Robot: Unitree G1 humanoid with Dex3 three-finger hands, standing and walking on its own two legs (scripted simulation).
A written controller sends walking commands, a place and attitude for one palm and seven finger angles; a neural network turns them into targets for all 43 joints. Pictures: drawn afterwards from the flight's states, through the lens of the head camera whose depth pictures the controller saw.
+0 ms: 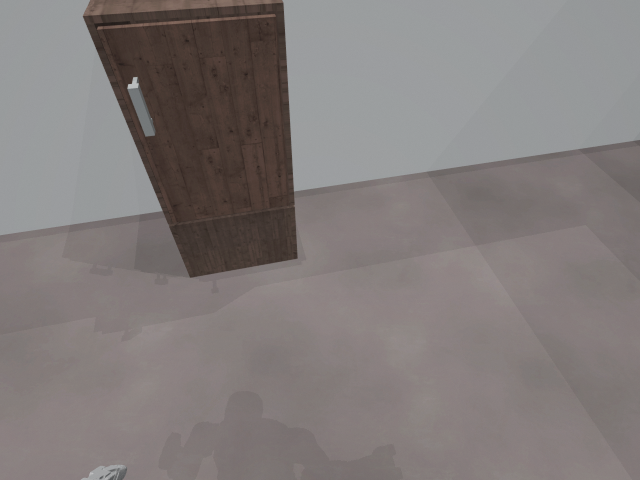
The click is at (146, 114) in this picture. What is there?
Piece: cupboard door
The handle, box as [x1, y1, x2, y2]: [127, 77, 154, 136]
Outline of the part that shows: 133,77 132,83 128,84 127,88 145,136 154,135 152,119 148,113 138,84 137,77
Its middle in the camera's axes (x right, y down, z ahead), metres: -0.44 -0.32 +0.94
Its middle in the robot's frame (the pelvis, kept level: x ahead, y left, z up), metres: +0.90 +0.49 -0.01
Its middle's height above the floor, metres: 0.75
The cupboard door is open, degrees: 0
